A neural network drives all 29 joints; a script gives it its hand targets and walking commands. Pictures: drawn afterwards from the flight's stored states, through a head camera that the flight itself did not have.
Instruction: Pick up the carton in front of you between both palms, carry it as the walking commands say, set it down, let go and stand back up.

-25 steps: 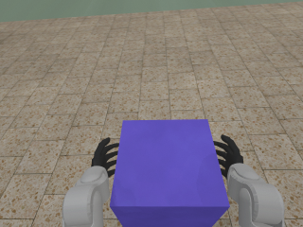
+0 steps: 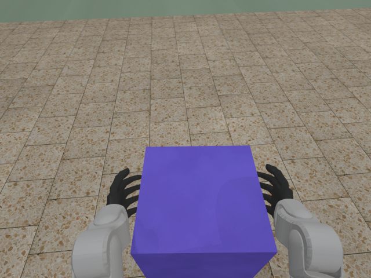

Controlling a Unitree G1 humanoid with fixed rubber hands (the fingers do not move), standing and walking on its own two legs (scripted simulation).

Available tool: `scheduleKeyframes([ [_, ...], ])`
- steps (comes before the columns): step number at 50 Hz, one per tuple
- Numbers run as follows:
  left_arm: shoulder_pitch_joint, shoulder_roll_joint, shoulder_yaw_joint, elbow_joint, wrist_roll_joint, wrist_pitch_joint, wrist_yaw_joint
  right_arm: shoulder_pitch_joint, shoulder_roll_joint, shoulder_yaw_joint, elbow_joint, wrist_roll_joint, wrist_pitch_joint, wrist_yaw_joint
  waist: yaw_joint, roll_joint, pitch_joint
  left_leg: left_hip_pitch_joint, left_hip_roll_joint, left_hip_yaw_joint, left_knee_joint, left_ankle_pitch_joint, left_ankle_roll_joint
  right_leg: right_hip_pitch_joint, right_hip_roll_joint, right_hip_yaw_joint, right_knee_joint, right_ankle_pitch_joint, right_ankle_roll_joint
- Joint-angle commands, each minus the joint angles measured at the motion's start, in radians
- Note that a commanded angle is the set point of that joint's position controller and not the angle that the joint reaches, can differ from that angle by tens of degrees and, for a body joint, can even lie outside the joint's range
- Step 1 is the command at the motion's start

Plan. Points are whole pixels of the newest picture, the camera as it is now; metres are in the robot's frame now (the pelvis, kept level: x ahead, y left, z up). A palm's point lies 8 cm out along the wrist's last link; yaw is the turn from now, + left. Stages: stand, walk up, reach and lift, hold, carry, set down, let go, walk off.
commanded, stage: carry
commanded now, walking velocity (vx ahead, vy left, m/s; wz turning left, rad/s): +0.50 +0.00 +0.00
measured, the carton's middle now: (198, 219) +0.24 +0.00 +0.00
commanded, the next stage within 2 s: none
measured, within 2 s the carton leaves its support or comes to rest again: neither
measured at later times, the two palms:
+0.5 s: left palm (147, 95) +0.56 +0.13 +0.09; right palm (252, 90) +0.58 -0.17 +0.08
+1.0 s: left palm (146, 52) +0.80 +0.15 +0.09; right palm (231, 48) +0.81 -0.15 +0.10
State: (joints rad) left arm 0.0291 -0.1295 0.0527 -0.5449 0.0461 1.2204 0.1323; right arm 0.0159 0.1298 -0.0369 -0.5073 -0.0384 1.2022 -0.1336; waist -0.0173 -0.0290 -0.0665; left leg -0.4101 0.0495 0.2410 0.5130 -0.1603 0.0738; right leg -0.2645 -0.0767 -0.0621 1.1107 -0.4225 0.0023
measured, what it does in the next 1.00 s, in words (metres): walks ahead: right foot, then left foot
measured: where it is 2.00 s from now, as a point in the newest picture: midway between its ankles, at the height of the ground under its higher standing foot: (192, 220)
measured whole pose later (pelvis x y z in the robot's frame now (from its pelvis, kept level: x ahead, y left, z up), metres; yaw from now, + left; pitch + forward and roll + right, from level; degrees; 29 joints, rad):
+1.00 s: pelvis +0.57 +0.00 +0.01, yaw +1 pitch +3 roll +1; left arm 0.01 -0.13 0.05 -0.55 0.06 1.21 0.13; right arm 0.00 0.13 -0.04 -0.52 -0.05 1.19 -0.13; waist 0.00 -0.05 -0.06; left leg -0.34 0.02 0.22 0.45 -0.16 0.06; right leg -0.12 -0.08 -0.11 0.44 -0.34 0.03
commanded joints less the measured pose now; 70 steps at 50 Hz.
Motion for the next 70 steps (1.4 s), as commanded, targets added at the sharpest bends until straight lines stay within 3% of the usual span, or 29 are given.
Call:
scheduleKeyframes([
  [1, -0.359, -0.83, -0.669, -0.089, -0.266, -0.041, -0.125, -0.356, 0.832, 0.634, -0.131, 0.279, -0.029, 0.132, 0.008, 0.086, -0.263, 0.457, 0.299, -0.407, -0.279, 0.196, 0.062, -0.323, -0.062, 0.074, 0.072, 0.107, -0.027],
  [4, -0.324, -0.868, -0.674, -0.055, -0.235, -0.071, -0.131, -0.345, 0.85, 0.65, -0.116, 0.284, -0.052, 0.157, 0.008, 0.143, -0.237, 0.396, 0.253, -0.287, -0.35, 0.057, 0.035, -0.291, -0.045, 0.012, -0.09, 0.191, -0.013],
  [8, -0.303, -0.847, -0.68, -0.069, -0.218, -0.085, -0.119, -0.315, 0.805, 0.65, -0.121, 0.282, -0.063, 0.166, 0.004, 0.163, -0.153, 0.419, 0.227, -0.207, -0.401, 0.066, 0.047, -0.35, -0.04, -0.051, -0.333, 0.28, 0.018],
  [12, -0.313, -0.783, -0.679, -0.115, -0.24, -0.066, -0.104, -0.295, 0.732, 0.629, -0.152, 0.274, -0.051, 0.143, -0.002, 0.173, -0.088, 0.445, 0.201, -0.136, -0.382, 0.183, 0.041, -0.34, -0.017, -0.108, -0.506, 0.365, 0.019],
  [16, -0.32, -0.692, -0.651, -0.133, -0.256, -0.031, -0.09, -0.287, 0.66, 0.602, -0.159, 0.255, -0.023, 0.109, -0.001, 0.192, -0.03, 0.483, 0.209, -0.106, -0.345, 0.292, 0.023, -0.293, -0.004, -0.136, -0.601, 0.38, -0.013],
  [18, -0.31, -0.662, -0.632, -0.127, -0.258, -0.019, -0.084, -0.303, 0.638, 0.599, -0.168, 0.255, -0.008, 0.096, 0.014, 0.19, -0.074, 0.48, 0.195, -0.054, -0.2, 0.486, -0.004, -0.137, 0.041, -0.185, -0.635, 0.343, -0.033],
  [19, -0.301, -0.653, -0.621, -0.119, -0.257, -0.015, -0.082, -0.303, 0.631, 0.603, -0.172, 0.256, -0.001, 0.09, 0.03, 0.149, -0.131, 0.427, 0.152, 0.0, -0.027, 0.545, -0.03, 0.038, 0.093, -0.229, -0.667, 0.296, -0.037],
  [20, -0.286, -0.646, -0.608, -0.112, -0.254, -0.013, -0.079, -0.312, 0.617, 0.605, -0.179, 0.258, 0.005, 0.086, 0.049, 0.074, -0.209, 0.289, 0.117, 0.001, 0.186, 0.409, -0.055, 0.255, 0.032, -0.137, -0.672, 0.245, -0.04],
  [21, -0.294, -0.629, -0.596, -0.103, -0.251, -0.014, -0.078, -0.32, 0.612, 0.617, -0.209, 0.263, 0.013, 0.083, 0.057, -0.181, -0.302, -0.002, 0.007, -0.023, 0.519, 0.161, -0.111, 0.475, -0.255, 0.345, -0.777, 0.091, -0.166],
  [22, -0.28, -0.66, -0.601, -0.096, -0.265, -0.015, -0.082, -0.335, 0.624, 0.626, -0.213, 0.273, 0.017, 0.088, 0.05, -0.316, -0.295, -0.198, -0.081, -0.129, 0.719, -0.292, -0.116, 0.523, -0.346, 0.597, -0.91, 0.244, -0.24],
  [23, -0.304, -0.692, -0.611, -0.124, -0.279, -0.016, -0.093, -0.341, 0.68, 0.639, -0.192, 0.28, 0.013, 0.095, 0.043, -0.216, -0.286, -0.245, -0.005, -0.226, 0.826, -0.303, -0.076, 0.501, -0.349, 0.479, -0.867, 0.396, -0.233],
  [25, -0.353, -0.782, -0.641, -0.142, -0.298, -0.032, -0.117, -0.362, 0.772, 0.649, -0.181, 0.281, -0.003, 0.115, 0.039, -0.034, -0.259, -0.207, 0.064, -0.239, 0.752, -0.217, -0.05, 0.359, -0.292, 0.259, -0.824, 0.699, -0.175],
  [27, -0.377, -0.83, -0.661, -0.144, -0.308, -0.046, -0.135, -0.354, 0.829, 0.655, -0.162, 0.265, -0.021, 0.124, 0.031, -0.051, -0.26, -0.13, 0.074, -0.211, 0.591, -0.142, -0.061, 0.294, -0.243, 0.115, -0.849, 0.744, -0.112],
  [33, -0.325, -0.782, -0.659, -0.154, -0.31, -0.057, -0.154, -0.312, 0.822, 0.667, -0.178, 0.238, -0.041, 0.105, 0.024, -0.145, -0.213, -0.064, -0.001, -0.097, 0.177, -0.025, -0.099, 0.281, -0.164, -0.097, -0.829, 0.964, -0.101],
  [36, -0.289, -0.734, -0.634, -0.144, -0.285, -0.044, -0.14, -0.325, 0.772, 0.668, -0.196, 0.252, -0.021, 0.101, 0.034, -0.158, -0.192, -0.021, -0.015, -0.069, 0.054, 0.095, -0.1, 0.286, -0.155, -0.125, -0.808, 0.944, -0.087],
  [39, -0.296, -0.694, -0.615, -0.128, -0.26, -0.024, -0.122, -0.324, 0.72, 0.65, -0.175, 0.256, 0.003, 0.104, 0.024, -0.103, -0.166, 0.126, -0.014, -0.034, -0.126, 0.269, -0.095, 0.234, -0.129, -0.156, -0.698, 0.785, -0.048],
  [40, -0.301, -0.679, -0.612, -0.119, -0.254, -0.017, -0.117, -0.32, 0.699, 0.638, -0.165, 0.253, 0.01, 0.105, 0.02, -0.068, -0.157, 0.213, 0.0, -0.041, -0.188, 0.357, -0.094, 0.187, -0.109, -0.154, -0.648, 0.719, -0.022],
  [41, -0.304, -0.663, -0.608, -0.103, -0.246, -0.011, -0.111, -0.316, 0.671, 0.622, -0.151, 0.251, 0.017, 0.105, 0.023, -0.019, -0.181, 0.348, 0.089, -0.115, -0.151, 0.581, -0.09, 0.101, -0.09, -0.144, -0.592, 0.574, 0.01],
  [42, -0.312, -0.655, -0.615, -0.106, -0.245, -0.002, -0.105, -0.324, 0.664, 0.612, -0.123, 0.25, 0.019, 0.105, 0.021, 0.12, -0.241, 0.5, 0.212, -0.227, -0.058, 0.943, -0.011, 0.014, -0.048, -0.104, -0.517, 0.302, 0.042],
  [43, -0.311, -0.651, -0.623, -0.113, -0.251, 0.006, -0.104, -0.29, 0.676, 0.599, -0.087, 0.252, 0.016, 0.105, 0.008, 0.228, -0.299, 0.558, 0.29, -0.34, -0.081, 0.95, 0.078, -0.038, -0.011, -0.072, -0.467, 0.058, 0.052],
  [44, -0.331, -0.678, -0.639, -0.12, -0.259, 0.007, -0.108, -0.28, 0.703, 0.593, -0.085, 0.257, 0.012, 0.11, 0.009, 0.228, -0.295, 0.527, 0.311, -0.369, -0.122, 0.91, 0.108, -0.05, -0.005, -0.045, -0.46, -0.068, 0.047],
  [45, -0.356, -0.715, -0.653, -0.117, -0.27, 0.002, -0.114, -0.298, 0.741, 0.594, -0.092, 0.264, 0.007, 0.116, 0.012, 0.2, -0.299, 0.522, 0.293, -0.353, -0.137, 0.83, 0.099, -0.043, -0.008, -0.018, -0.514, -0.134, 0.036],
  [46, -0.369, -0.755, -0.663, -0.111, -0.277, -0.005, -0.121, -0.315, 0.777, 0.597, -0.094, 0.267, 0.001, 0.123, 0.018, 0.18, -0.287, 0.486, 0.263, -0.306, -0.135, 0.751, 0.068, -0.008, -0.012, -0.018, -0.618, -0.111, 0.029],
  [47, -0.38, -0.787, -0.674, -0.107, -0.284, -0.014, -0.126, -0.327, 0.803, 0.601, -0.096, 0.268, -0.006, 0.128, 0.021, 0.177, -0.302, 0.468, 0.226, -0.265, -0.127, 0.641, 0.026, 0.045, -0.014, -0.025, -0.722, 0.011, 0.028],
  [49, -0.386, -0.822, -0.683, -0.113, -0.287, -0.028, -0.132, -0.332, 0.835, 0.611, -0.099, 0.266, -0.021, 0.135, 0.016, 0.155, -0.322, 0.414, 0.17, -0.207, -0.107, 0.471, -0.016, 0.131, -0.035, -0.023, -0.769, 0.189, 0.029],
  [51, -0.402, -0.83, -0.681, -0.127, -0.284, -0.038, -0.132, -0.373, 0.841, 0.628, -0.129, 0.275, -0.028, 0.138, 0.013, 0.051, -0.299, 0.379, 0.139, -0.156, -0.052, 0.504, -0.026, 0.124, -0.082, -0.012, -0.683, 0.429, 0.033],
  [56, -0.329, -0.761, -0.644, -0.091, -0.267, -0.024, -0.12, -0.33, 0.773, 0.621, -0.117, 0.262, -0.012, 0.122, 0.018, 0.015, -0.298, 0.325, 0.131, -0.148, 0.045, 0.661, -0.016, 0.146, -0.081, -0.023, -0.623, 0.639, 0.035],
  [62, -0.357, -0.76, -0.635, -0.084, -0.265, -0.021, -0.12, -0.357, 0.769, 0.625, -0.115, 0.261, -0.003, 0.121, 0.018, 0.006, -0.261, 0.273, 0.113, -0.126, 0.054, 0.574, -0.035, 0.161, -0.084, -0.033, -0.631, 0.73, 0.036],
  [70, -0.362, -0.752, -0.635, -0.087, -0.266, -0.019, -0.118, -0.351, 0.761, 0.619, -0.107, 0.256, -0.002, 0.117, 0.017, 0.0, -0.236, 0.241, 0.111, -0.122, 0.06, 0.425, -0.042, 0.179, -0.1, -0.045, -0.636, 0.73, 0.019],
])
